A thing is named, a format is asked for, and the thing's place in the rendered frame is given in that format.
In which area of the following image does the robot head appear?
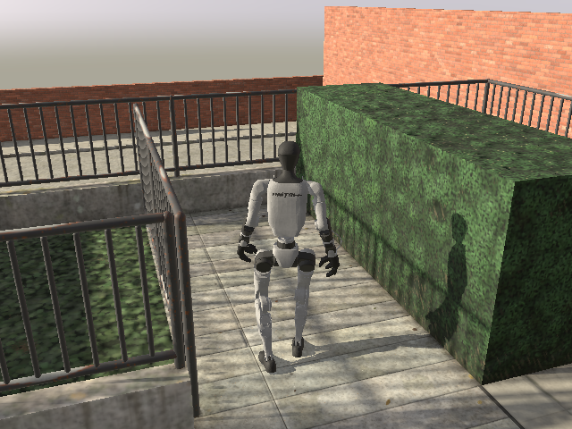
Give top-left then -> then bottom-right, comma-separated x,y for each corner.
273,141 -> 303,183

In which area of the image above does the robot right upper arm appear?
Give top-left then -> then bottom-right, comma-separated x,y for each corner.
307,181 -> 329,231

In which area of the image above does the robot right shin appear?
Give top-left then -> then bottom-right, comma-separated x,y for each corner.
294,290 -> 309,346

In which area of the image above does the robot left upper arm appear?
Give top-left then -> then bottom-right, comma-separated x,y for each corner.
245,179 -> 270,228

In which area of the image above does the left robot forearm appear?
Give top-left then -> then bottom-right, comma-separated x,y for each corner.
239,214 -> 255,247

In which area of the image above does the left robot hand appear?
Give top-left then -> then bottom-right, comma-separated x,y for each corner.
237,244 -> 257,262

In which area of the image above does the right robot hand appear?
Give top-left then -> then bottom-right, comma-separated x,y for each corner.
319,255 -> 340,277

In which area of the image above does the right robot forearm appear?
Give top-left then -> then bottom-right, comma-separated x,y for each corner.
319,217 -> 337,257

